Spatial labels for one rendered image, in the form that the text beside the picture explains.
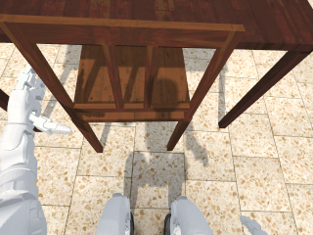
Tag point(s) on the left robot forearm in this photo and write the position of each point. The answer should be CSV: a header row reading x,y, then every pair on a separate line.
x,y
18,166

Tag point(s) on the right robot hand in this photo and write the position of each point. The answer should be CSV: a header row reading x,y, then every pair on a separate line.
x,y
253,226

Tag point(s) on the left robot hand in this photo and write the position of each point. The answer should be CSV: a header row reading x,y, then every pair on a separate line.
x,y
25,98

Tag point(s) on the chair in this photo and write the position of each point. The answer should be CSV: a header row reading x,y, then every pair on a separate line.
x,y
126,83

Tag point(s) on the robot left upper arm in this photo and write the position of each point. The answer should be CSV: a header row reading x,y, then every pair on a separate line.
x,y
23,218

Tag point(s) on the robot right thigh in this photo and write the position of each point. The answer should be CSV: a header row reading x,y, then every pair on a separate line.
x,y
189,218

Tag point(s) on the right robot shin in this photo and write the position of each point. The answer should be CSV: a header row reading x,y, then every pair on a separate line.
x,y
175,230

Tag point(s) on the table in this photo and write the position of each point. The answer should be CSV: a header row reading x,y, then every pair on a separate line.
x,y
270,25

